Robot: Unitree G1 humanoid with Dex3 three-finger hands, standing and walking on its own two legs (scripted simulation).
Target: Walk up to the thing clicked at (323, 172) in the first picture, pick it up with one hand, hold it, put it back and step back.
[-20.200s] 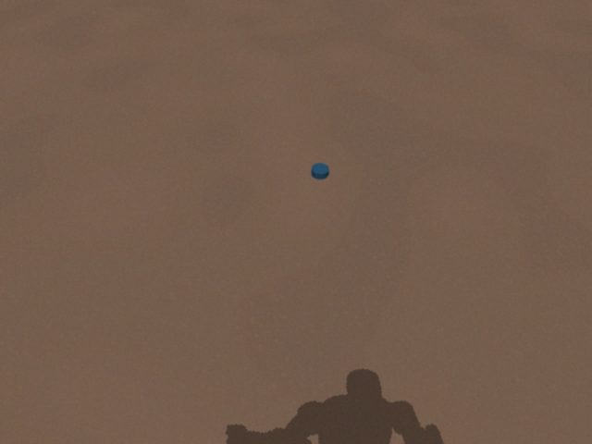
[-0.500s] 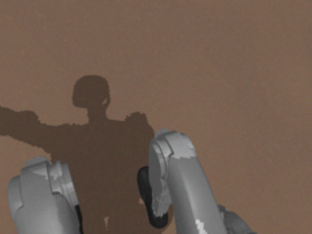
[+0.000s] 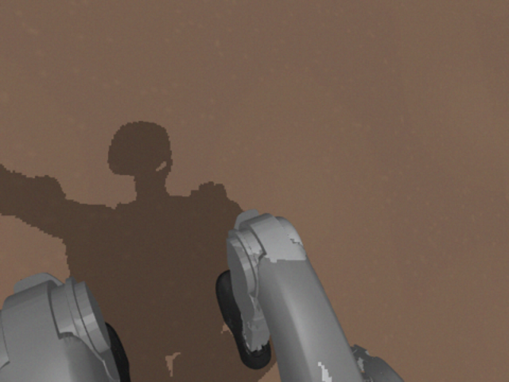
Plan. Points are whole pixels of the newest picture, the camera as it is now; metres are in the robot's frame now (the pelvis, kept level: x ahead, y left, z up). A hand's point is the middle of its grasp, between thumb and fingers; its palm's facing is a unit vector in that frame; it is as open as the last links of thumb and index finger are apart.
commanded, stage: approach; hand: left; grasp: from above
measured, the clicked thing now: out of the picture +0.47 +0.37 -0.29
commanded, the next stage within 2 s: close in in 0.08 s
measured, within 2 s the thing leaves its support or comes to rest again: neither
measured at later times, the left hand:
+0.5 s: hand out of the picture +0.46 +0.36 -0.22, palm faces -0.43 -0.13 -0.89, open 14.2 cm
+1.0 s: hand out of the picture +0.46 +0.36 -0.25, palm faces -0.46 -0.16 -0.88, open 14.2 cm
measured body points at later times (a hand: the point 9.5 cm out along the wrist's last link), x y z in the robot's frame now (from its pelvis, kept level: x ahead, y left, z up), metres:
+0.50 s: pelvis +0.00 +0.00 +0.00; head +0.26 +0.14 +0.33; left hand +0.48 +0.36 -0.17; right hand +0.08 -0.27 -0.07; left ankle +0.07 +0.13 -0.28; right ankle +0.11 -0.13 -0.28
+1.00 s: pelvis +0.00 +0.00 -0.01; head +0.29 +0.13 +0.31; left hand +0.48 +0.36 -0.20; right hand +0.06 -0.25 -0.07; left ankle +0.07 +0.13 -0.28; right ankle +0.11 -0.13 -0.28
